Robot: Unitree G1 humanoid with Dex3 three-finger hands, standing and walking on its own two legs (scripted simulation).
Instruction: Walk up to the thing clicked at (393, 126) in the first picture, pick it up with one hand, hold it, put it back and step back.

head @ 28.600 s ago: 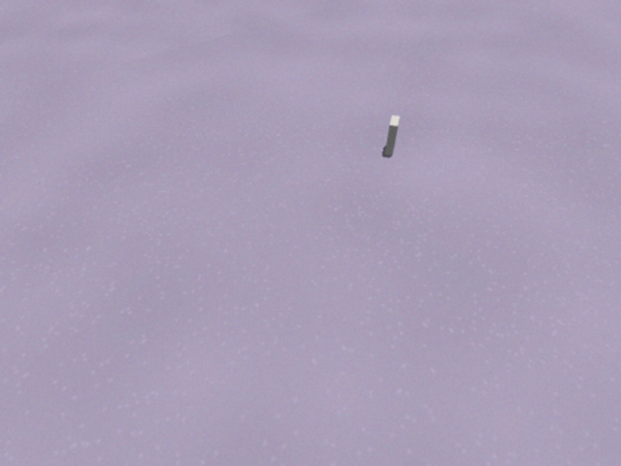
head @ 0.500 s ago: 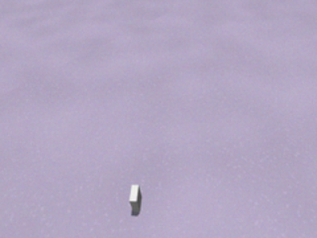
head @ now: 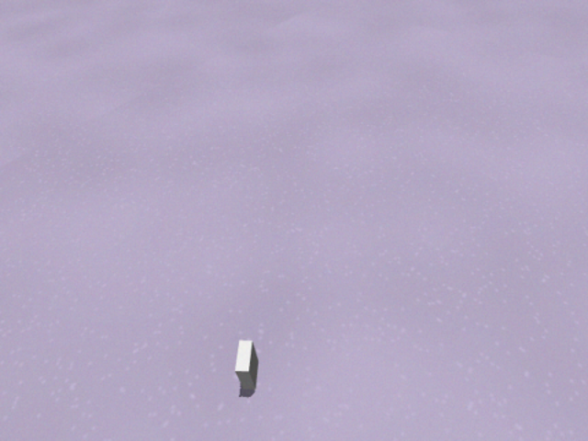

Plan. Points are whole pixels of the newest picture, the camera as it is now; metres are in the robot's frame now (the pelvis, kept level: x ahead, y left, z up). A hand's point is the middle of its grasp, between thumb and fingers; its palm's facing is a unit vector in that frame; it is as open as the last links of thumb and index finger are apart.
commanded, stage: stand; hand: left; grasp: from the side
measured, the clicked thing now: (247, 365) +0.44 +0.21 -0.69
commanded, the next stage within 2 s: step back in 0.88 s
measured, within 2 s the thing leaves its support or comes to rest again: neither
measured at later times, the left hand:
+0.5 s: hand out of the picture +0.07 +0.25 -0.16, palm faces -0.01 -0.94 -0.33, open 7.4 cm
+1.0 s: hand out of the picture +0.08 +0.26 -0.16, palm faces +0.00 -0.94 -0.35, open 7.4 cm
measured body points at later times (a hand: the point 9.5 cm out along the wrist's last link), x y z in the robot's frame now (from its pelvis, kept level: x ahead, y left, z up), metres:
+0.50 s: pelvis +0.00 +0.00 +0.00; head +0.01 +0.00 +0.45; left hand +0.08 +0.29 -0.13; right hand +0.07 -0.30 -0.14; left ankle +0.00 +0.12 -0.75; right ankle +0.00 -0.13 -0.75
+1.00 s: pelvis -0.01 +0.00 -0.01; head +0.03 +0.00 +0.44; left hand +0.08 +0.31 -0.13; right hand +0.07 -0.30 -0.14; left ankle +0.00 +0.12 -0.75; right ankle +0.01 -0.13 -0.75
